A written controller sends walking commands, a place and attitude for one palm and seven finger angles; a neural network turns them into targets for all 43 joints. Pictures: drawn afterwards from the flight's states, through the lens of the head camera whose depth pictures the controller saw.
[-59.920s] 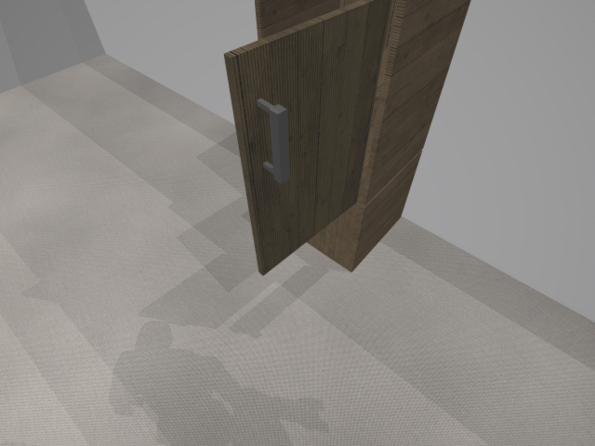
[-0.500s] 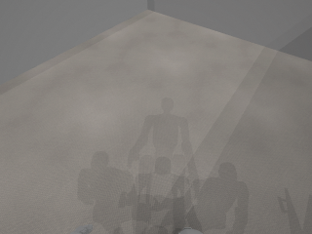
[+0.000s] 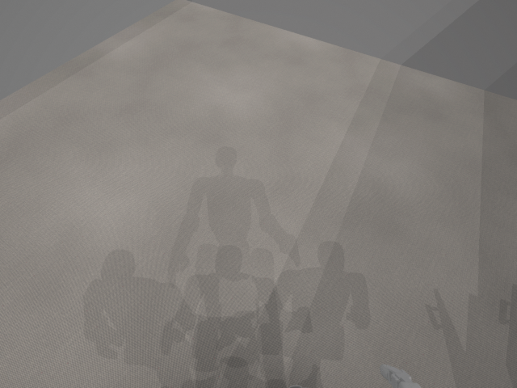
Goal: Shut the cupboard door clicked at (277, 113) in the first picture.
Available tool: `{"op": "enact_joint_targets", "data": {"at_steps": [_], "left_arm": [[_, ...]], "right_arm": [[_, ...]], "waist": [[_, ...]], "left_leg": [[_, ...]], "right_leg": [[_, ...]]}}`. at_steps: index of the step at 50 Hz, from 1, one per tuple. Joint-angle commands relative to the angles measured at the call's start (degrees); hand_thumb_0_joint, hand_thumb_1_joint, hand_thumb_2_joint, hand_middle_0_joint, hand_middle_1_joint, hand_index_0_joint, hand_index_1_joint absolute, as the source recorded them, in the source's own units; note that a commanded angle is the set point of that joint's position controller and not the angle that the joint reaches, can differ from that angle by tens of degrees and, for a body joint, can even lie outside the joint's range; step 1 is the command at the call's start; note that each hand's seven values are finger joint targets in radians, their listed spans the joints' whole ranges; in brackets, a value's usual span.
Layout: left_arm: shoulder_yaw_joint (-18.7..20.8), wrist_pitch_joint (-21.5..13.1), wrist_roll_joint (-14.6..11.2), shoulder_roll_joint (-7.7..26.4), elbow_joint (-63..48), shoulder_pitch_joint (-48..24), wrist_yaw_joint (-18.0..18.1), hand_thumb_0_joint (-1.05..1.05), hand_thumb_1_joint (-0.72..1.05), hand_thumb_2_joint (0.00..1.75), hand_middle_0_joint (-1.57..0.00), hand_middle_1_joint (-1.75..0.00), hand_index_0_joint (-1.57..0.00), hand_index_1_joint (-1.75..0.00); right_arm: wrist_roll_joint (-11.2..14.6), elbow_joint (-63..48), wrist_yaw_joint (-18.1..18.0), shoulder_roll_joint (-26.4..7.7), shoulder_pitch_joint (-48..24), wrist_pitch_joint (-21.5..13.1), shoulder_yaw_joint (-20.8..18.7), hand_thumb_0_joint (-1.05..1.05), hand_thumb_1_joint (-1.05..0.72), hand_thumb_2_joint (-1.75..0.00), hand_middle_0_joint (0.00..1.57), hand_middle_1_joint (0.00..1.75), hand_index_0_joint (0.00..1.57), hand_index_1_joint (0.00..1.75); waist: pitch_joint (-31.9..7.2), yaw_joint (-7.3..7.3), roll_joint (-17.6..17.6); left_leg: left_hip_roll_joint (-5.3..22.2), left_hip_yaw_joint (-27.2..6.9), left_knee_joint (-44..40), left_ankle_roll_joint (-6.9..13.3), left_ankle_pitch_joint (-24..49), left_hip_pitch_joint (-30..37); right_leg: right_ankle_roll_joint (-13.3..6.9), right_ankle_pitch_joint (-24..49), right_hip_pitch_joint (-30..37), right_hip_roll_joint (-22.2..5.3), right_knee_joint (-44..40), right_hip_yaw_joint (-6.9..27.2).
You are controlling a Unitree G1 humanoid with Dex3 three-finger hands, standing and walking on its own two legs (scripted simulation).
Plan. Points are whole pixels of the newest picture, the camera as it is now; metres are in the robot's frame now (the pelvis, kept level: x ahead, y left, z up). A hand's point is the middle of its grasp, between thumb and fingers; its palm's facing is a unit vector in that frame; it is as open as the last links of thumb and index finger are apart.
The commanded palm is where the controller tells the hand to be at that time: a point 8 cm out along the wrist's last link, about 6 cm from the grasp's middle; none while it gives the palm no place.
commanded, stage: turn to face it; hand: left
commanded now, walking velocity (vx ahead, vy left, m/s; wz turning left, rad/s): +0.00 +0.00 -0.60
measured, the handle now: out of the picture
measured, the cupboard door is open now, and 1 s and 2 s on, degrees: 19 19 19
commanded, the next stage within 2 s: none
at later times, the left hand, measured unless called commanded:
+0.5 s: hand (179, 359) +0.18 +0.15 -0.15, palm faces -0.31 -0.91 -0.27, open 7.4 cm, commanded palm none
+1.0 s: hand (196, 316) +0.25 +0.13 -0.15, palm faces -0.57 -0.80 -0.21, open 7.4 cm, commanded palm none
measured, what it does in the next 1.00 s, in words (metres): steps on the spot, turning right: right foot, then left foot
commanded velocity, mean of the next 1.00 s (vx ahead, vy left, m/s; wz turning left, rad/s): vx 0.00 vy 0.00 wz -0.60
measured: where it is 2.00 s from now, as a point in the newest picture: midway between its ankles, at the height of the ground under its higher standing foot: outside the picture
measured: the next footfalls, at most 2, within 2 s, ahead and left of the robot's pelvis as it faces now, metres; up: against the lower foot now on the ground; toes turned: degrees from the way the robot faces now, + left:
right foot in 0.36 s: +0.01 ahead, -0.14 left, +0.00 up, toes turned -19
left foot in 0.72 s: +0.16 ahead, +0.08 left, +0.00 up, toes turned -23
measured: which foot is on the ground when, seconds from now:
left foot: down 0.00-0.36, up 0.38-0.70, down 0.72-1.00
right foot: up 0.00-0.34, down 0.36-0.72, up 0.74-1.00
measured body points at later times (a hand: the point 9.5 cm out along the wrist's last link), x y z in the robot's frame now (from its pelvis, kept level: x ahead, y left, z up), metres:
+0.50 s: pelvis +0.02 -0.02 +0.00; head +0.07 -0.05 +0.45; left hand +0.19 +0.19 -0.13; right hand -0.01 -0.30 -0.15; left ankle +0.03 +0.12 -0.66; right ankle -0.02 -0.13 -0.73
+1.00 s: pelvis +0.05 +0.01 +0.01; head +0.10 +0.00 +0.46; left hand +0.28 +0.17 -0.14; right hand -0.04 -0.23 -0.12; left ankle +0.12 +0.09 -0.73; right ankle -0.06 -0.09 -0.66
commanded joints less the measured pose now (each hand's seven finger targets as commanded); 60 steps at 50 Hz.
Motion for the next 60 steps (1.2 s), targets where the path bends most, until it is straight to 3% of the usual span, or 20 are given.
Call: {"op": "enact_joint_targets", "data": {"at_steps": [1, 4, 12, 16, 17, 18, 19, 24, 31, 34, 36, 37, 39, 43, 53, 55, 56, 57, 59, 60], "left_arm": [[2.25, -0.62, 0.6, 6.43, -6.47, -1.12, -0.65, 0.0, 0.9, 0.9, -0.2, -0.3, -0.2, -0.3], [1.82, 0.03, 0.29, 5.54, -6.41, -0.28, -1.55, 0.0, 0.9, 0.9, -0.2, -0.3, -0.2, -0.3], [0.61, -0.48, 0.22, 3.83, -9.09, -5.62, -2.03, 0.0, 0.9, 0.9, -0.2, -0.3, -0.2, -0.3], [1.06, -1.53, 0.34, 6.55, -7.14, 1.09, -1.74, 0.0, 0.9, 0.9, -0.2, -0.3, -0.2, -0.3], [1.88, -2.25, 0.74, 11.26, -5.86, 5.59, -1.14, 0.0, 0.9, 0.9, -0.2, -0.3, -0.2, -0.3], [2.99, -2.73, 0.84, 16.64, -4.73, 8.62, -0.22, 0.0, 0.9, 0.9, -0.2, -0.3, -0.2, -0.3], [2.97, -2.5, 0.01, 16.8, -4.28, 10.18, 0.66, 0.0, 0.9, 0.9, -0.2, -0.3, -0.2, -0.3], [1.49, -2.35, 0.25, 11.09, -7.71, -1.8, 1.47, 0.0, 0.9, 0.9, -0.2, -0.3, -0.2, -0.3], [2.08, -1.88, 0.82, 12.75, -7.83, -2.31, 0.76, 0.0, 0.9, 0.9, -0.2, -0.3, -0.2, -0.3], [1.75, -1.31, 0.16, 10.97, -7.98, -5.05, 0.6, 0.0, 0.9, 0.9, -0.2, -0.3, -0.2, -0.3], [0.64, -0.68, -0.75, 5.18, -9.87, -2.59, 0.01, 0.0, 0.9, 0.9, -0.2, -0.3, -0.2, -0.3], [0.87, -0.59, -0.24, 7.05, -9.92, -3.69, -0.02, 0.0, 0.9, 0.9, -0.2, -0.3, -0.2, -0.3], [1.69, -0.16, 0.51, 7.54, -8.63, -2.9, -0.8, 0.0, 0.9, 0.9, -0.2, -0.3, -0.2, -0.3], [1.48, 0.5, 0.22, 5.73, -7.92, -2.78, -1.92, 0.0, 0.9, 0.9, -0.2, -0.3, -0.2, -0.3], [0.45, -0.56, 0.07, 4.04, -8.9, -4.9, -1.88, 0.0, 0.9, 0.9, -0.2, -0.3, -0.2, -0.3], [0.93, -1.16, 0.25, 5.94, -7.31, -0.24, -1.59, 0.0, 0.9, 0.9, -0.2, -0.3, -0.2, -0.3], [1.63, -1.83, 0.68, 10.44, -6.17, 3.62, -1.06, 0.0, 0.9, 0.9, -0.2, -0.3, -0.2, -0.3], [2.7, -2.3, 0.95, 16.17, -5.28, 5.59, -0.15, 0.0, 0.9, 0.9, -0.2, -0.3, -0.2, -0.3], [2.44, -1.77, 0.03, 14.84, -5.28, 5.64, 0.9, 0.0, 0.9, 0.9, -0.2, -0.3, -0.2, -0.3], [2.4, -2.1, 0.24, 13.55, -5.68, 2.29, 1.38, 0.0, 0.9, 0.9, -0.2, -0.3, -0.2, -0.3]], "right_arm": [[-1.05, -3.95, -0.93, -12.12, 3.22, -0.57, -2.76, 0.0, -0.9, -0.9, 0.2, 0.3, 0.2, 0.3], [-0.81, -5.07, -0.84, -11.5, 1.06, -0.45, -2.43, 0.0, -0.9, -0.9, 0.2, 0.3, 0.2, 0.3], [-0.87, -2.5, -0.03, -13.89, 7.14, -0.1, -4.07, 0.0, -0.9, -0.9, 0.2, 0.3, 0.2, 0.3], [-0.17, -2.79, 0.61, -14.81, 5.01, 0.3, -4.58, 0.0, -0.9, -0.9, 0.2, 0.3, 0.2, 0.3], [0.44, -3.69, 0.99, -12.26, 4.89, 0.32, -4.23, 0.0, -0.9, -0.9, 0.2, 0.3, 0.2, 0.3], [0.45, -6.68, 1.09, -7.7, 1.27, 0.36, -2.76, 0.0, -0.9, -0.9, 0.2, 0.3, 0.2, 0.3], [0.47, -7.12, 0.41, -9.37, 0.3, 1.32, -2.47, 0.0, -0.9, -0.9, 0.2, 0.3, 0.2, 0.3], [0.26, -4.21, 0.89, -9.36, 1.78, 1.43, -2.64, 0.0, -0.9, -0.9, 0.2, 0.3, 0.2, 0.3], [0.56, -4.44, 0.86, -7.73, 3.05, 1.06, -2.38, 0.0, -0.9, -0.9, 0.2, 0.3, 0.2, 0.3], [0.65, -2.77, 0.41, -8.96, 9.48, 0.16, -2.64, 0.0, -0.9, -0.9, 0.2, 0.3, 0.2, 0.3], [-0.6, -2.85, -0.11, -18.39, 12.76, -0.66, -4.11, 0.0, -0.9, -0.9, 0.2, 0.3, 0.2, 0.3], [-0.9, -3.44, -0.27, -18.31, 12.31, -0.3, -3.77, 0.0, -0.9, -0.9, 0.2, 0.3, 0.2, 0.3], [-1.06, -5.3, -0.47, -14.58, 5.94, -0.7, -2.75, 0.0, -0.9, -0.9, 0.2, 0.3, 0.2, 0.3], [-0.92, -5.2, -0.6, -12.65, 5.29, -0.47, -2.51, 0.0, -0.9, -0.9, 0.2, 0.3, 0.2, 0.3], [-0.75, -2.13, 0.46, -14.88, 8.49, 0.03, -4.41, 0.0, -0.9, -0.9, 0.2, 0.3, 0.2, 0.3], [-0.26, -2.26, 0.81, -14.62, 7.22, 0.27, -4.59, 0.0, -0.9, -0.9, 0.2, 0.3, 0.2, 0.3], [0.32, -2.98, 1.14, -12.0, 6.82, 0.37, -4.24, 0.0, -0.9, -0.9, 0.2, 0.3, 0.2, 0.3], [0.23, -6.08, 1.34, -7.39, 3.37, 0.57, -2.81, 0.0, -0.9, -0.9, 0.2, 0.3, 0.2, 0.3], [0.14, -6.5, 0.76, -8.94, 0.35, 1.98, -2.76, 0.0, -0.9, -0.9, 0.2, 0.3, 0.2, 0.3], [0.0, -5.41, 0.47, -8.45, 1.55, 2.01, -2.83, 0.0, -0.9, -0.9, 0.2, 0.3, 0.2, 0.3]], "waist": [[-3.44, -1.19, 13.51], [-2.82, -0.09, 12.44], [-5.72, -3.74, 15.78], [-8.17, 0.22, 11.62], [-11.12, 2.44, 0.81], [-9.66, 4.09, -15.01], [-9.58, 4.61, -11.8], [-7.25, -0.92, -7.14], [-5.35, -1.12, -5.88], [-6.03, -4.54, -4.06], [-7.7, -4.57, 23.63], [-7.23, -4.94, 17.44], [-4.41, -1.91, 15.84], [-4.05, -1.61, 12.79], [-7.67, -3.35, 15.84], [-8.88, -0.57, 10.99], [-10.01, 1.53, 0.19], [-6.96, 2.88, -16.65], [-3.46, 2.52, -7.86], [-4.04, 0.71, -14.03]], "left_leg": [[20.82, -13.4, -16.09, 9.46, 22.71, 8.14], [16.79, -3.25, -13.79, 7.9, 25.58, 9.13], [18.01, 2.38, -8.06, 7.41, 32.58, 15.1], [15.58, 7.32, 3.73, 2.15, 26.99, 8.86], [11.68, 9.74, 14.08, -0.99, 15.39, -0.36], [2.43, 9.58, 27.03, -3.86, -19.85, -16.86], [3.77, 1.13, 34.04, -3.47, -20.67, -17.03], [4.47, -1.4, 31.8, -4.57, -8.33, -15.23], [0.64, 1.15, 11.78, -4.34, -6.97, -5.69], [0.67, 0.35, -6.16, -3.68, 4.88, 8.12], [23.55, -21.63, -16.68, 5.37, 14.93, 15.05], [26.37, -22.5, -16.21, 9.31, 15.87, 9.77], [22.37, -15.76, -16.89, 8.55, 14.19, 5.61], [17.03, -3.29, -14.86, 6.79, 16.32, 8.63], [20.19, 4.07, -6.92, 6.53, 24.94, 12.58], [17.67, 7.55, 0.71, 2.56, 20.0, 7.32], [13.5, 10.1, 9.75, -0.85, 8.59, -0.79], [4.33, 10.63, 22.29, -3.92, -20.06, -17.42], [5.11, -0.24, 33.79, -3.31, -15.98, -20.47], [5.23, -1.01, 34.95, -3.77, -13.79, -22.52]], "right_leg": [[2.5, -6.56, -10.21, -3.75, 25.61, -2.83], [3.45, -2.65, -9.61, -5.4, 25.91, -5.45], [2.52, -1.52, -2.06, -4.91, 4.65, -10.87], [0.23, 14.07, 13.17, -4.0, -13.6, -12.11], [-2.83, 27.53, 23.8, -12.38, -17.55, -1.8], [-9.74, 53.11, 29.74, -24.9, -17.23, 15.88], [-13.76, 54.28, 25.05, -27.98, -17.45, 16.31], [-10.49, 41.99, 18.54, -17.62, -16.93, 6.76], [-10.45, 31.69, 11.09, -16.09, -16.8, 10.81], [-5.59, 23.87, 2.97, -11.96, -10.92, 10.22], [1.1, -12.77, -9.37, 0.43, 11.49, -3.57], [0.74, -14.38, -7.23, -2.33, 21.48, -1.5], [1.84, -8.77, -8.62, -4.7, 28.81, -2.41], [3.17, -2.3, -8.34, -5.63, 26.8, -5.43], [1.47, -0.48, 2.99, -4.88, -1.4, -11.22], [0.26, 11.68, 13.22, -4.49, -14.54, -11.52], [-2.23, 20.77, 21.51, -12.19, -20.43, -2.13], [-8.18, 40.43, 25.46, -24.48, -20.88, 15.98], [-11.97, 41.01, 19.27, -24.48, -21.21, 13.27], [-10.97, 40.13, 20.62, -21.96, -20.58, 13.43]]}}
